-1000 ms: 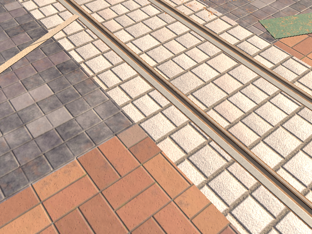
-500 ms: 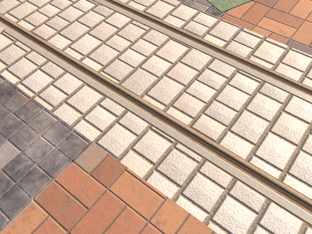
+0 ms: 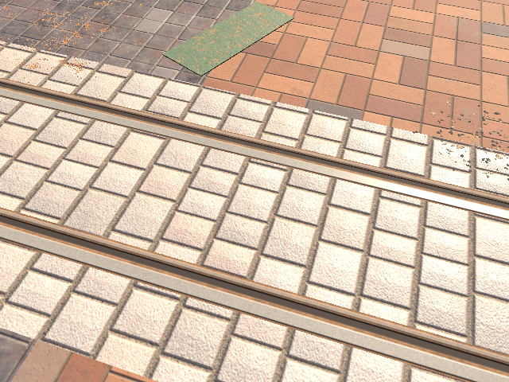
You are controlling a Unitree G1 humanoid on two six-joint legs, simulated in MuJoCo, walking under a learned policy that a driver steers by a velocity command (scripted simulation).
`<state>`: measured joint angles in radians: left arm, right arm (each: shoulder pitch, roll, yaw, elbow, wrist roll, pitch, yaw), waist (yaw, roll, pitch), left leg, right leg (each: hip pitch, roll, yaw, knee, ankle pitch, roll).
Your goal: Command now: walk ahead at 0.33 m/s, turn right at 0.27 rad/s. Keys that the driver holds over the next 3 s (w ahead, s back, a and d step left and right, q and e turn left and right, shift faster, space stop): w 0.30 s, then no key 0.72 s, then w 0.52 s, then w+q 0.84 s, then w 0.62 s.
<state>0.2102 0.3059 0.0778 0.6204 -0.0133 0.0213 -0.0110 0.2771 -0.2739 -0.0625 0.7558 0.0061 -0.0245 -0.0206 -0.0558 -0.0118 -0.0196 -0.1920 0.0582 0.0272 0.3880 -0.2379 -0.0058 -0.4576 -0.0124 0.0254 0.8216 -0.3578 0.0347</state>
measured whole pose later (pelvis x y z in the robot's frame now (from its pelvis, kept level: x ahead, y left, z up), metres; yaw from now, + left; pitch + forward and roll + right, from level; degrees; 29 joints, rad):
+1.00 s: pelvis +0.29 -0.03 -0.01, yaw -2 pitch -1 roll +1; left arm 0.27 0.23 0.03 0.82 0.02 0.00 0.04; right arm 0.14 -0.23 -0.02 0.86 -0.02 -0.01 0.00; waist -0.01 0.02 0.02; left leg -0.30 -0.02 0.04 0.51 -0.19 0.02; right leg -0.25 -0.03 0.03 0.56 -0.30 0.03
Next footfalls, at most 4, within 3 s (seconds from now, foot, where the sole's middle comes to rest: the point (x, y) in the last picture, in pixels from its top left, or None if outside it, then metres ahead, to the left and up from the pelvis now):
0.10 right None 0.06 -0.14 -0.78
0.52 left None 0.39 0.08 -0.78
0.84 right None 0.33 -0.16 -0.78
1.66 right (305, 304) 0.73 -0.18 -0.78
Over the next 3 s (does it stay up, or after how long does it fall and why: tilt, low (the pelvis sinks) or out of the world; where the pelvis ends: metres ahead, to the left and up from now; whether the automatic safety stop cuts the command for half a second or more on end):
stays up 1.28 0.14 0.00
